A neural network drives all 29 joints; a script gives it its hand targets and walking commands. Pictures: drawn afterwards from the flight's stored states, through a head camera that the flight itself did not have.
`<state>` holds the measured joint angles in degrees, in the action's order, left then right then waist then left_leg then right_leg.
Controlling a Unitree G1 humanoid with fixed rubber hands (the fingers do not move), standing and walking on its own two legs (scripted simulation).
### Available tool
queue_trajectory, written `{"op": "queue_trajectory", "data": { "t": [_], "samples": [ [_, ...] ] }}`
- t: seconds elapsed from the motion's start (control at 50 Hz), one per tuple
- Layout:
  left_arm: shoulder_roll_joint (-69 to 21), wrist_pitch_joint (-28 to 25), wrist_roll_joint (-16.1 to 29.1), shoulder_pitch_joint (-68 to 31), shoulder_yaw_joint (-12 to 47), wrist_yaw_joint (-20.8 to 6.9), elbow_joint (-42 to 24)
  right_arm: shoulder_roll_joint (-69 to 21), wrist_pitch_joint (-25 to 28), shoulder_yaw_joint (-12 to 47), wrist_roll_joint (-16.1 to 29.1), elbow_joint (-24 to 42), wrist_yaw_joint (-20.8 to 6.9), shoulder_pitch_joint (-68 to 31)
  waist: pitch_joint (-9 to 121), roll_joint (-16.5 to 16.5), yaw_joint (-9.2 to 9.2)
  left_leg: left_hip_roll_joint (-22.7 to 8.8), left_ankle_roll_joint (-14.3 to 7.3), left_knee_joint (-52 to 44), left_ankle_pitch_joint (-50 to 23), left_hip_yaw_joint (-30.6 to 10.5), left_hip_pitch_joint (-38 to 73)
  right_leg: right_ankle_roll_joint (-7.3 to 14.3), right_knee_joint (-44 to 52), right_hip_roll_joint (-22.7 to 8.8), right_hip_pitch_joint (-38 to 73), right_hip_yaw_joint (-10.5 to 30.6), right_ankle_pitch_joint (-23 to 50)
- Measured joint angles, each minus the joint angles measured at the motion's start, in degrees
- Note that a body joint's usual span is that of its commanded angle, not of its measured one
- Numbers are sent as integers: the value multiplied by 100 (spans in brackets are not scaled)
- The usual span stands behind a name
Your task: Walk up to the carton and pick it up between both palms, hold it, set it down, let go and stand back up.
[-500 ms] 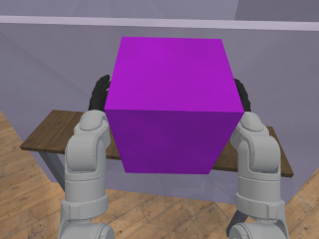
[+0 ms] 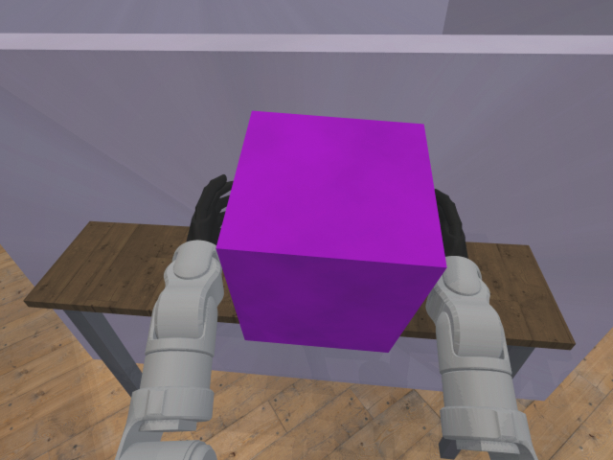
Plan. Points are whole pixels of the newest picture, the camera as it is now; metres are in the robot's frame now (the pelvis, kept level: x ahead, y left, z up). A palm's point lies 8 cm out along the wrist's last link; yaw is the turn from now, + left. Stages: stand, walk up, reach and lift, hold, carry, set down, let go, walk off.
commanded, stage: set down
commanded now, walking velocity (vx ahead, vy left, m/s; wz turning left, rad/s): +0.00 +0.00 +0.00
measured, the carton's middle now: (326, 242) +0.38 -0.02 +0.13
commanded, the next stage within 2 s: none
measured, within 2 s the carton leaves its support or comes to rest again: neither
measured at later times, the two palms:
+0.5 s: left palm (220, 226) +0.39 +0.12 +0.15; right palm (445, 252) +0.36 -0.17 +0.13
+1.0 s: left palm (230, 205) +0.46 +0.12 +0.14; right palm (433, 230) +0.42 -0.17 +0.11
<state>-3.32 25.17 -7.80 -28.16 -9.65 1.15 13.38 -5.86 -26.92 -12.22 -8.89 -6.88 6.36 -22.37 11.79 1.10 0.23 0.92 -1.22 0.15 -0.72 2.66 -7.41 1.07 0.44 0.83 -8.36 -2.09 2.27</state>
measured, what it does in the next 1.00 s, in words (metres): stands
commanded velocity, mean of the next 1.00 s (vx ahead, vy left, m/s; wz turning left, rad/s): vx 0.00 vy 0.00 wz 0.00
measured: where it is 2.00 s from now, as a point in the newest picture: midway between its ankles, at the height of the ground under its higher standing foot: outside the picture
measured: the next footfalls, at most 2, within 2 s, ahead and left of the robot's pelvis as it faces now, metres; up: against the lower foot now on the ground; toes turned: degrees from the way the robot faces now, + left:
none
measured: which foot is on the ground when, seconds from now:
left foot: down 0.00-1.00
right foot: down 0.00-1.00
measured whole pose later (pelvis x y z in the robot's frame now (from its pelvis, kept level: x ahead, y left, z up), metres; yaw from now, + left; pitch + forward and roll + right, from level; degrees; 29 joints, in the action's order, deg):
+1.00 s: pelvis +0.03 +0.00 +0.00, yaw +0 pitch +14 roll +0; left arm -0.2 6.8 -13.1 -48.1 -21.0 0.5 50.7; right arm -6.1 -10.2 -26.8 -15.0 -38.2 5.8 -39.2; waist 16.5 0.8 2.3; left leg 1.0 -1.6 -5.1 -2.1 2.6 -11.5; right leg 1.0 5.1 1.0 -12.7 -1.9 3.4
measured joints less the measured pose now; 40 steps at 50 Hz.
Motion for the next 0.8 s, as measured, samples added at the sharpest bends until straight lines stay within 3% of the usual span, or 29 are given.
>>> {"op": "queue_trajectory", "data": {
  "t": [0.26, 0.8],
  "samples": [
    [34, -401, -174, -479, -296, -22, 1024, -53, 328, -402, -287, -974, -127, -530, -112, 9, 81, 47, -32, -21, 48, -74, 346, -17, 129, -42, 423, -68, -17],
    [111, -1521, -522, -1722, -962, -13, 3167, 11, 1412, -1312, -558, -2645, -177, -1374, 399, 23, 217, 11, -35, -458, -181, 21, -206, 10, 459, 12, -216, 36, 195]
  ]
}}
